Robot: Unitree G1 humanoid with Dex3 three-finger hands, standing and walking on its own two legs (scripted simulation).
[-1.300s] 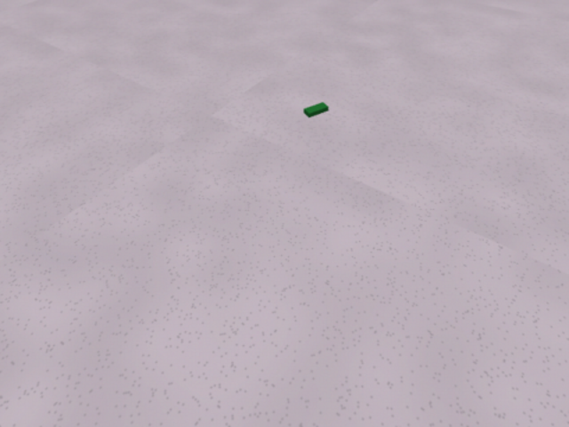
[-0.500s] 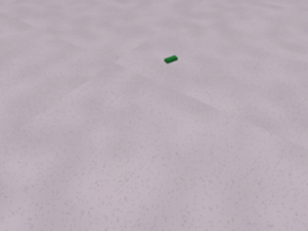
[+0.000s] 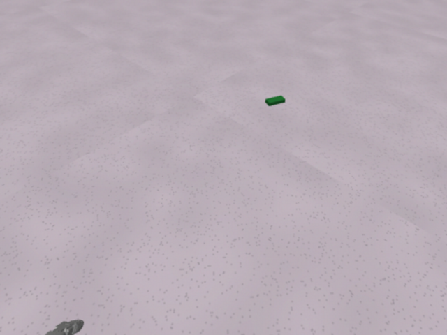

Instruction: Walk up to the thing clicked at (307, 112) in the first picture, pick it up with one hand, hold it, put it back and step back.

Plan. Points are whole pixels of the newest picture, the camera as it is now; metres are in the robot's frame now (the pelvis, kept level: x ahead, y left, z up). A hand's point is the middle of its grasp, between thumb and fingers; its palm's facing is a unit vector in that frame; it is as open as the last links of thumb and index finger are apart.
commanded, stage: walk up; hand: left
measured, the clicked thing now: (275, 100) +1.94 -0.32 -0.75
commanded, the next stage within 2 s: none
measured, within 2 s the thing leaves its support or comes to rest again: neither
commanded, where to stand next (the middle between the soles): +1.67 -0.65 m, yaw +28 degrees
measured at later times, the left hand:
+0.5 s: hand (104, 269) +0.28 +0.30 -0.15, palm faces +0.14 -0.96 -0.25, open 7.4 cm
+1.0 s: hand (161, 194) +0.49 +0.21 -0.13, palm faces +0.32 -0.88 -0.34, open 7.4 cm
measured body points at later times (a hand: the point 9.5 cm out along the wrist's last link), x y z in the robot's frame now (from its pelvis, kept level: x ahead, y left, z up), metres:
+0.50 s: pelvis +0.22 +0.01 +0.00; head +0.21 +0.06 +0.45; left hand +0.27 +0.35 -0.13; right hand +0.29 -0.32 -0.08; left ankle +0.12 +0.13 -0.73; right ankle +0.41 -0.15 -0.68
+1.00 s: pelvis +0.53 -0.07 +0.00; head +0.53 -0.06 +0.45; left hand +0.47 +0.26 -0.11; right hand +0.71 -0.36 -0.09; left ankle +0.63 +0.08 -0.69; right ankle +0.50 -0.13 -0.73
